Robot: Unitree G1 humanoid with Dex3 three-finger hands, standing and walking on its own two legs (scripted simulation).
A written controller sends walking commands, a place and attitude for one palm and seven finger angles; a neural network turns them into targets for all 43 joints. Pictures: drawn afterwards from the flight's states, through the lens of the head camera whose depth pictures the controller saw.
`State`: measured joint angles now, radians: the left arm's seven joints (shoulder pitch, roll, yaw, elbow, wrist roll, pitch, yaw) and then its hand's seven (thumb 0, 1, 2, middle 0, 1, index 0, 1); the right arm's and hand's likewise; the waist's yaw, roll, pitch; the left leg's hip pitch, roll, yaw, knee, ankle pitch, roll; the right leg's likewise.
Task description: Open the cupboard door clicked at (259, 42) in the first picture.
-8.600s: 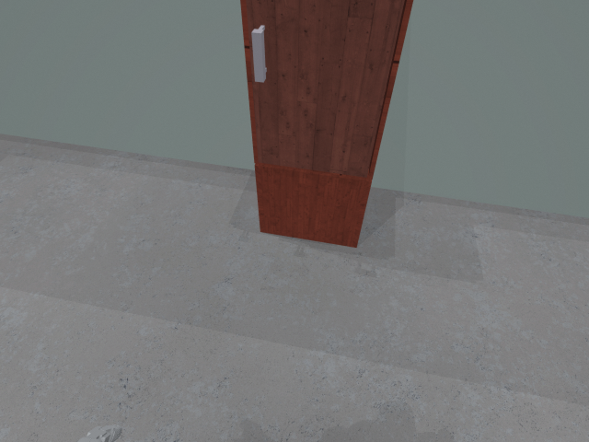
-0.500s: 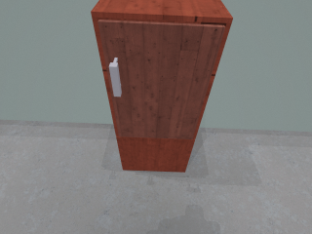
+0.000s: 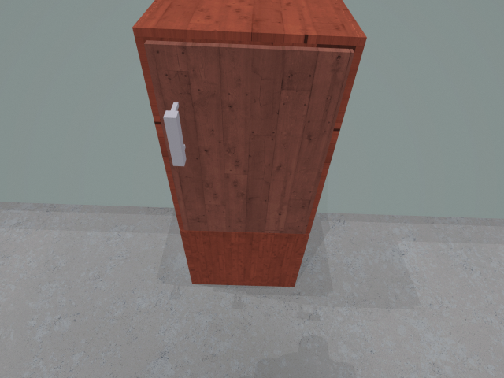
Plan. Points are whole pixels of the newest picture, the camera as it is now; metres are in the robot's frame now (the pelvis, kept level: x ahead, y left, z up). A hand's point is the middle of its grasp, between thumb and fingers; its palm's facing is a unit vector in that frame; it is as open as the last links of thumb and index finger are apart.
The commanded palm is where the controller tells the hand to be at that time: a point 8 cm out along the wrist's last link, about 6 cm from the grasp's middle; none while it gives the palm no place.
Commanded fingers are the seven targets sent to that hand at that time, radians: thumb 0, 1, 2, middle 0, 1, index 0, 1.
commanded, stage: come to a stop and stand still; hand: left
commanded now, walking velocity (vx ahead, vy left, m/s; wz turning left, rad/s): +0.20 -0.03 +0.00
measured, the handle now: (177, 134) +0.59 +0.21 +0.06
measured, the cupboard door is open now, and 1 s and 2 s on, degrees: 0 0 0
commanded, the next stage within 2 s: look again from close up in 1.24 s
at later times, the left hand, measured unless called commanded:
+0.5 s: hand out of the picture +0.05 +0.17 -0.17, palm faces +0.03 -0.97 -0.24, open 7.4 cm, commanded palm none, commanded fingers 0.00 0.90 0.90 -0.20 -0.30 -0.20 -0.30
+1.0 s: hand out of the picture -0.01 +0.19 -0.17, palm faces -0.01 -0.98 -0.22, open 7.4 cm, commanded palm none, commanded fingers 0.00 0.90 0.90 -0.20 -0.30 -0.20 -0.30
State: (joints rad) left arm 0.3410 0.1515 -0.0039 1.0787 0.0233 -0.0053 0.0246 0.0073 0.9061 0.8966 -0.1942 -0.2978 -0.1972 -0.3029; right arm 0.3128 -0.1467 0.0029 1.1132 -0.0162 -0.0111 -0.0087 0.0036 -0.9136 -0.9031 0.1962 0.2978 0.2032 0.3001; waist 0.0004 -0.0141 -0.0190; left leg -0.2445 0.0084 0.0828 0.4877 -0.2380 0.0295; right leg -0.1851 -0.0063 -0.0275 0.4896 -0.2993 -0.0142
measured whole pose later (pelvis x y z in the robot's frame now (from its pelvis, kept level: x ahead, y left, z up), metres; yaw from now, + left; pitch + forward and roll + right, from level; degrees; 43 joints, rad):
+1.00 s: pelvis -0.04 +0.00 +0.00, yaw -1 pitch -1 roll -1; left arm 0.30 0.19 0.00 0.98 0.02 0.02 0.03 0.01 0.90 0.90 -0.20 -0.30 -0.20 -0.30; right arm 0.30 -0.18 0.00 0.99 -0.02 0.01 0.00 0.00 -0.92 -0.90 0.20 0.30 0.20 0.30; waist -0.01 0.01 0.01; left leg -0.31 0.00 0.05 0.51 -0.20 0.04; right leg -0.25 0.01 -0.03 0.52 -0.30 -0.02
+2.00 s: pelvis +0.03 -0.01 +0.00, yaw -1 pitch +1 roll +0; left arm 0.31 0.20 0.07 0.73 -0.03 0.04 0.04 0.01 0.90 0.89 -0.20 -0.30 -0.20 -0.31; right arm 0.23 -0.22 0.00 1.00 0.01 -0.08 -0.03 0.00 -0.91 -0.90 0.20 0.30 0.20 0.30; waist 0.01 -0.01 0.02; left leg -0.22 0.00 0.04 0.47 -0.27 0.02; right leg -0.17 0.01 -0.02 0.48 -0.32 -0.02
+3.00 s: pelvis -0.02 +0.02 -0.05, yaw +0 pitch +9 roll -3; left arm 0.19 0.31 0.30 0.16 -0.32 -0.31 -0.35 0.00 -0.14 0.45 -0.27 -0.97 -0.27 -0.97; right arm 0.29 -0.27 0.02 0.62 0.04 -0.25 -0.09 0.01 -0.90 -0.90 0.20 0.30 0.21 0.30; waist -0.01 0.02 -0.08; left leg -0.69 0.01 0.01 0.93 -0.40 0.05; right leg -0.59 0.01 -0.07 0.86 -0.43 0.00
